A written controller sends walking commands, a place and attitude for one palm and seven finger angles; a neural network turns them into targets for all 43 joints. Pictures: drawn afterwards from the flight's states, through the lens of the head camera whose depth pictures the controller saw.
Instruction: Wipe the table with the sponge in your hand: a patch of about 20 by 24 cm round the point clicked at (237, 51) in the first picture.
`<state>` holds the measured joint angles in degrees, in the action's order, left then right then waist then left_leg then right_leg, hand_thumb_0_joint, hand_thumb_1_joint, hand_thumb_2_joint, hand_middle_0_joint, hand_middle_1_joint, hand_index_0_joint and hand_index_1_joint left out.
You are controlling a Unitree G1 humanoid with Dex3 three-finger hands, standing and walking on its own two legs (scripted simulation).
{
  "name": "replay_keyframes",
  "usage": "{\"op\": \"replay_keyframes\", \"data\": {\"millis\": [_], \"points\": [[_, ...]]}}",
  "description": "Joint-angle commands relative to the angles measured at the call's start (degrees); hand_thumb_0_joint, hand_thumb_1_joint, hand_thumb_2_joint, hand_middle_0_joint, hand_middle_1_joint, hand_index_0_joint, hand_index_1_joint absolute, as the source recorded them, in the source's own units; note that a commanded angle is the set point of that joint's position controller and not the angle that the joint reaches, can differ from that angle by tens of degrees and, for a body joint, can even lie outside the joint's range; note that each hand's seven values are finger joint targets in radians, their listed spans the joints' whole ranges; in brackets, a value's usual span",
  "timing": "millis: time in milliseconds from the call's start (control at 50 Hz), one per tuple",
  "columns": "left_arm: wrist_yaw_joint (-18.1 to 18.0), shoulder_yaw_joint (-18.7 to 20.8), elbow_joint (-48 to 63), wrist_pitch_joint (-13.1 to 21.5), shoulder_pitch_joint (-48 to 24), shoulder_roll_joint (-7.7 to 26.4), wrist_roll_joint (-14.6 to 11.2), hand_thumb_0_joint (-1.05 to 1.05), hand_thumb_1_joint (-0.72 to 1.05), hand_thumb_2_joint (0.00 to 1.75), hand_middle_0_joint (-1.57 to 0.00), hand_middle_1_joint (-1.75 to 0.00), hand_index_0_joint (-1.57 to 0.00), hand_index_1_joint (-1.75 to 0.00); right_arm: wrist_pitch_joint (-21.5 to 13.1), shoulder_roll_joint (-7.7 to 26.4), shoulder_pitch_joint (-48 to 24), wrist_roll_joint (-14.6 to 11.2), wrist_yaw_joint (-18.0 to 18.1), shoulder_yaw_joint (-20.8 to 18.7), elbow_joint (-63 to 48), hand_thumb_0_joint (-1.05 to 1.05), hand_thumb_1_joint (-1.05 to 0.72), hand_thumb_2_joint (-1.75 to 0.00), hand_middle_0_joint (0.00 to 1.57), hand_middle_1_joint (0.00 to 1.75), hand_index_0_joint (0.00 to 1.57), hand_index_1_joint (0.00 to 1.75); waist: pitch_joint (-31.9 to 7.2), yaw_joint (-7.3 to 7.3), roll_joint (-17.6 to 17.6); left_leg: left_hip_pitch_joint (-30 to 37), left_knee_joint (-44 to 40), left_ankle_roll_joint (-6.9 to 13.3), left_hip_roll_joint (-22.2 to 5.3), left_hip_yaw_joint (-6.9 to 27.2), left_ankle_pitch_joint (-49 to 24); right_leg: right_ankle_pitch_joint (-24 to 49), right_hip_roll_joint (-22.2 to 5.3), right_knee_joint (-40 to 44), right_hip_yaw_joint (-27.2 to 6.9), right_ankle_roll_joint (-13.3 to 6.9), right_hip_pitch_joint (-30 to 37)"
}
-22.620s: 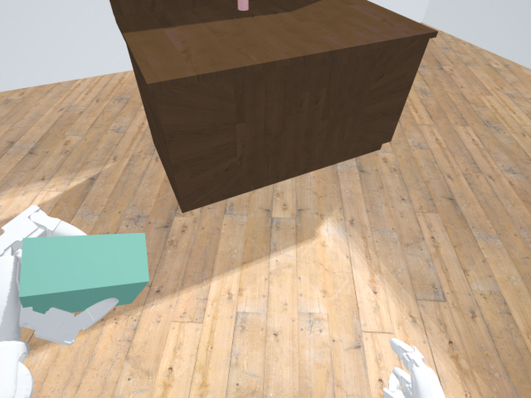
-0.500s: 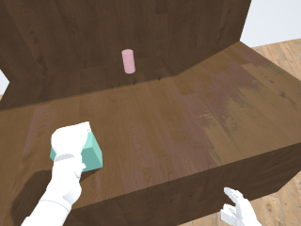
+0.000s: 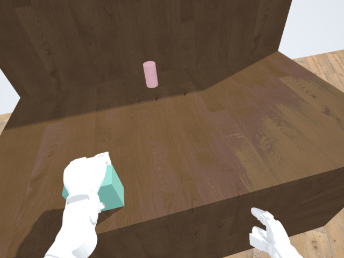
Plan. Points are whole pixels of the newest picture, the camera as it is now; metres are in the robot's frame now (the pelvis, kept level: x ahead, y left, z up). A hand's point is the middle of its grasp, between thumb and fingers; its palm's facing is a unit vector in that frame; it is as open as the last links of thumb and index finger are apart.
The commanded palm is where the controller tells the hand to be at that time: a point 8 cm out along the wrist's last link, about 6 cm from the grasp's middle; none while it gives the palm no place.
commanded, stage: wipe back along the middle lane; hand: left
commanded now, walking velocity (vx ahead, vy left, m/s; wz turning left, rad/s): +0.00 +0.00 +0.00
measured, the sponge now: (98, 194) +0.26 +0.24 +0.01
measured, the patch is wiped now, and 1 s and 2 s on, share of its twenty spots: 0.60 0.60 0.70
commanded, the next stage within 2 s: slide across to the third lane in 0.22 s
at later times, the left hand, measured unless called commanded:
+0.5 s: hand (98, 199) +0.22 +0.21 +0.05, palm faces +0.03 -0.11 -0.99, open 10.0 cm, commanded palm +0.19 +0.19 +0.10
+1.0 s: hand (121, 194) +0.24 +0.16 +0.05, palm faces +0.04 -0.08 -1.00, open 10.0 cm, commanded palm +0.21 +0.14 +0.10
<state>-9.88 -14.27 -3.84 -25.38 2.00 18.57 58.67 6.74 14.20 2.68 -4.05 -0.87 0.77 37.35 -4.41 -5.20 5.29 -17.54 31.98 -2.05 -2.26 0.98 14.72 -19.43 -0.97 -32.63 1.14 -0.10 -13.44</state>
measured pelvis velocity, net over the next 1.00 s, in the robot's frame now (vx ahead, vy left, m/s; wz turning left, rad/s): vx -0.03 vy -0.01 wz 0.01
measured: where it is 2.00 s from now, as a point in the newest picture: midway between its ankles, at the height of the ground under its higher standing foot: outside the picture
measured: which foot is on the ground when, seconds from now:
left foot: down 0.00-1.00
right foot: down 0.00-1.00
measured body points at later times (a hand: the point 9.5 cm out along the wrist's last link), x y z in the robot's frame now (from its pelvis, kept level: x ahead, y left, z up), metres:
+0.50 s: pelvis -0.01 -0.01 +0.00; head -0.03 -0.05 +0.45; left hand +0.22 +0.21 +0.10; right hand +0.23 -0.21 -0.08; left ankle +0.02 +0.15 -0.73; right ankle -0.02 -0.12 -0.73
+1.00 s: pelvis -0.03 -0.01 +0.00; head -0.07 -0.06 +0.44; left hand +0.23 +0.16 +0.11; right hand +0.22 -0.20 -0.08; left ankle +0.02 +0.15 -0.73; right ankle -0.02 -0.12 -0.73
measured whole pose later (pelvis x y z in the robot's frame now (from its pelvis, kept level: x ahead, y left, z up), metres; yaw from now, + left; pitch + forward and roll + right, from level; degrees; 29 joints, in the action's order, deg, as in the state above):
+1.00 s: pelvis -0.03 -0.01 +0.00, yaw +0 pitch -3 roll +0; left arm -10.4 -25.4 -6.8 -28.0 -3.7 13.1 59.2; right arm 3.8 13.0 0.1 -4.4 -1.4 0.0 39.9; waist -3.3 -6.6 6.3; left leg -15.9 31.0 -2.6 -2.4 1.7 12.0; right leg -18.1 -0.6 -34.1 1.6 -1.0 -12.8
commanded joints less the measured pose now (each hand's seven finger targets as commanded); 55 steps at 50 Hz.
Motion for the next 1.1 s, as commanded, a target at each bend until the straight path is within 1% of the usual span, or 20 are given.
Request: {"op": "replay_keyframes", "data": {"millis": [0, 60, 80, 160, 180, 260, 280, 360, 380, 460, 520, 560, 620, 660, 720, 760, 820, 1040, 1060, 1080], "points": [[1.8, 2.6, 8.9, 0.3, -0.8, 3.5, -2.9, 0.00, 0.10, 1.30, -1.20, -1.60, -1.20, -1.60, -3.8, 5.4, -13.4, -0.4, 0.3, -2.0, -11.2, 0.00, -0.90, -0.90, 0.20, 0.30, 0.20, 0.30, -6.3, -1.13, -8.4, 6.4, -2.4, 3.8, 3.9, 0.0, -11.8, 18.7, 2.7, 5.5, -0.9, -3.2, 0.1], [1.6, 5.1, 9.9, 0.5, 0.7, 5.8, -3.0, 0.00, 0.10, 1.30, -1.20, -1.60, -1.20, -1.60, -4.0, 6.0, -13.8, 0.0, 0.5, -2.3, -10.7, 0.00, -0.90, -0.90, 0.20, 0.30, 0.20, 0.30, -5.3, -1.30, -8.7, 6.6, -2.5, 3.6, 3.8, 0.1, -11.0, 18.5, 2.7, 6.3, -2.6, -3.2, -0.3], [1.8, 1.7, 11.1, 0.3, 1.6, 2.3, -2.8, 0.00, 0.10, 1.30, -1.20, -1.60, -1.20, -1.60, -3.9, 5.4, -13.3, -0.1, 0.3, -2.1, -11.4, 0.00, -0.90, -0.90, 0.20, 0.30, 0.20, 0.30, -6.2, -1.01, -7.4, 6.5, -2.3, 3.9, 3.9, -0.5, -11.3, 18.2, 2.6, 5.9, -1.1, -3.1, -0.1], [1.6, 3.0, 12.9, 1.0, 5.1, 4.1, -2.7, 0.00, 0.10, 1.30, -1.20, -1.60, -1.20, -1.60, -4.5, 5.6, -14.2, 0.1, -0.1, -2.4, -11.4, 0.00, -0.90, -0.90, 0.20, 0.30, 0.20, 0.30, -4.4, -1.50, -8.7, 6.9, -2.3, 3.6, 3.7, 0.1, -11.1, 17.7, 2.7, 6.4, -3.0, -3.4, -0.9], [1.9, -0.1, 14.2, 0.8, 5.4, 0.9, -2.8, 0.00, 0.10, 1.30, -1.20, -1.60, -1.20, -1.60, -4.5, 5.1, -13.8, 0.0, -0.2, -2.3, -12.2, 0.00, -0.90, -0.90, 0.20, 0.30, 0.20, 0.30, -5.5, -1.22, -8.1, 6.9, -2.0, 4.1, 3.9, -0.5, -11.3, 18.0, 2.5, 6.1, -1.6, -3.1, -0.5], [1.2, 5.4, 14.5, 1.2, 7.5, 6.1, -3.0, 0.00, 0.10, 1.30, -1.20, -1.60, -1.20, -1.60, -5.0, 5.6, -14.6, 0.2, 0.1, -2.6, -11.4, 0.00, -0.90, -0.90, 0.20, 0.30, 0.20, 0.30, -4.2, -1.89, -10.1, 7.2, -1.9, 3.8, 3.7, -0.2, -10.4, 17.7, 2.5, 6.8, -4.1, -3.1, -0.8], [1.3, 2.2, 14.9, 0.8, 7.2, 2.7, -2.7, 0.00, 0.10, 1.30, -1.20, -1.60, -1.20, -1.60, -4.8, 5.1, -13.9, 0.1, 0.1, -2.3, -11.9, 0.00, -0.90, -0.90, 0.20, 0.30, 0.20, 0.30, -4.7, -1.44, -9.3, 6.6, -1.9, 4.0, 3.8, -0.8, -10.5, 17.8, 2.5, 6.3, -2.2, -2.9, -0.8], [0.7, 3.0, 18.5, 0.9, 4.1, 4.6, -1.8, 0.00, 0.10, 1.30, -1.20, -1.60, -1.20, -1.60, -5.1, 5.3, -15.3, 0.5, 0.0, -2.6, -11.7, 0.00, -0.90, -0.90, 0.20, 0.30, 0.20, 0.30, -4.8, -1.63, -7.4, 7.9, -2.1, 3.8, 3.6, 0.0, -11.4, 17.8, 2.6, 6.4, -4.0, -3.5, -1.3], [0.8, 0.1, 19.5, 0.5, 3.7, 1.7, -1.7, 0.00, 0.10, 1.30, -1.20, -1.60, -1.20, -1.60, -5.1, 4.7, -14.7, 0.3, -0.2, -2.5, -12.3, 0.00, -0.90, -0.90, 0.20, 0.30, 0.20, 0.30, -5.8, -1.35, -6.6, 7.8, -1.9, 4.1, 3.7, -0.3, -11.6, 17.4, 2.5, 6.0, -2.1, -3.3, -1.1], [0.9, -0.2, 21.5, 0.8, -0.5, 2.9, -1.4, 0.00, 0.10, 1.30, -1.20, -1.60, -1.20, -1.60, -5.4, 4.7, -15.9, 0.5, -0.1, -2.7, -11.9, 0.00, -0.90, -0.90, 0.20, 0.30, 0.20, 0.30, -5.7, -1.14, -6.1, 9.3, -2.6, 4.1, 3.2, 0.5, -10.9, 14.5, 2.7, 6.5, -3.2, -3.7, -2.0], [1.3, -4.1, 19.1, 0.5, -3.0, -0.8, -1.1, 0.00, 0.10, 1.30, -1.20, -1.60, -1.20, -1.60, -5.6, 4.2, -15.9, 0.3, 0.1, -2.4, -11.3, 0.00, -0.90, -0.90, 0.20, 0.30, 0.20, 0.30, -4.2, -0.70, -7.1, 9.3, -3.1, 4.2, 3.1, 0.4, -9.9, 12.0, 2.8, 7.1, -1.3, -3.5, -3.0], [0.9, -2.8, 19.4, 1.0, -7.2, 1.1, -0.5, 0.00, 0.10, 1.30, -1.20, -1.60, -1.20, -1.60, -6.1, 4.3, -16.4, 0.3, 0.2, -2.5, -11.0, 0.00, -0.90, -0.90, 0.20, 0.30, 0.20, 0.30, -4.6, -0.72, -7.1, 9.9, -3.7, 4.1, 2.8, 1.0, -8.4, 9.5, 3.1, 7.2, -2.4, -3.8, -3.5], [1.0, -7.0, 15.9, 1.0, -7.5, -3.5, -0.7, 0.00, 0.10, 1.30, -1.20, -1.60, -1.20, -1.60, -6.3, 3.9, -16.1, 0.1, 0.2, -2.4, -10.4, 0.00, -0.90, -0.90, 0.20, 0.30, 0.20, 0.30, -4.3, -0.51, -8.3, 9.7, -4.0, 4.2, 2.8, 0.6, -7.5, 8.1, 3.0, 7.5, -0.6, -3.7, -4.0], [0.2, -4.8, 16.2, 1.6, -10.2, -1.2, -0.7, 0.00, 0.10, 1.30, -1.20, -1.60, -1.20, -1.60, -6.6, 4.1, -16.7, 0.1, 0.3, -2.6, -10.2, 0.00, -0.90, -0.90, 0.20, 0.30, 0.20, 0.30, -5.0, -0.70, -7.9, 9.8, -4.5, 4.0, 2.7, 0.8, -6.0, 6.6, 3.2, 7.3, -2.0, -3.8, -3.8], [0.1, -9.0, 13.2, 1.6, -11.8, -6.1, -1.1, 0.00, 0.10, 1.30, -1.20, -1.60, -1.20, -1.60, -6.9, 3.8, -16.4, -0.1, 0.2, -2.5, -9.7, 0.00, -0.90, -0.90, 0.20, 0.30, 0.20, 0.30, -5.4, -0.21, -8.6, 9.6, -4.3, 4.0, 2.8, 0.5, -6.4, 7.3, 3.1, 7.0, 0.0, -3.7, -4.2], [-0.6, -6.4, 13.4, 1.7, -12.9, -3.2, -1.3, 0.00, 0.10, 1.30, -1.20, -1.60, -1.20, -1.60, -6.9, 4.0, -16.8, -0.1, 0.2, -2.6, -9.6, 0.00, -0.90, -0.90, 0.20, 0.30, 0.20, 0.30, -6.0, -0.63, -8.5, 9.4, -4.8, 3.8, 2.8, 0.7, -4.8, 5.4, 3.1, 7.4, -1.3, -3.7, -3.7], [-0.7, -10.9, 10.9, 1.1, -16.1, -8.1, -1.3, 0.00, 0.10, 1.30, -1.20, -1.60, -1.20, -1.60, -6.8, 3.6, -17.1, -0.4, -0.1, -2.4, -9.1, 0.00, -0.90, -0.90, 0.20, 0.30, 0.20, 0.30, -4.7, 0.15, -8.1, 9.2, -4.8, 3.7, 2.8, 0.2, -4.2, 5.2, 3.0, 7.4, 0.4, -3.6, -4.8], [-2.1, -11.2, 2.8, -1.9, -26.2, -8.7, -0.9, 0.00, 0.10, 1.30, -1.20, -1.60, -1.20, -1.60, -6.2, 3.3, -18.5, -0.8, -0.5, -1.9, -7.5, 0.00, -0.90, -0.90, 0.20, 0.30, 0.20, 0.30, -4.8, -0.27, -9.2, 8.3, -5.1, 3.2, 3.3, -1.1, -1.0, 0.8, 2.5, 8.6, 0.0, -3.4, -5.3], [-2.5, -7.9, 3.0, -1.9, -26.6, -5.2, -1.0, 0.00, 0.10, 1.30, -1.20, -1.60, -1.20, -1.60, -6.0, 3.8, -18.0, -0.6, -0.4, -2.1, -7.4, 0.00, -0.90, -0.90, 0.20, 0.30, 0.20, 0.30, -4.8, -0.62, -8.1, 7.9, -5.6, 3.2, 3.3, -1.1, 0.1, -0.1, 2.6, 8.7, -0.6, -3.5, -4.9], [-2.6, -9.4, 2.6, -2.2, -27.0, -7.4, -1.0, 0.00, 0.10, 1.30, -1.20, -1.60, -1.20, -1.60, -6.1, 3.2, -18.3, -0.7, -0.5, -1.8, -8.0, 0.00, -0.90, -0.90, 0.20, 0.30, 0.20, 0.30, -6.2, -0.80, -7.8, 7.9, -5.3, 3.4, 3.6, -1.5, -0.7, 0.7, 2.5, 8.4, 0.1, -3.5, -4.2]]}}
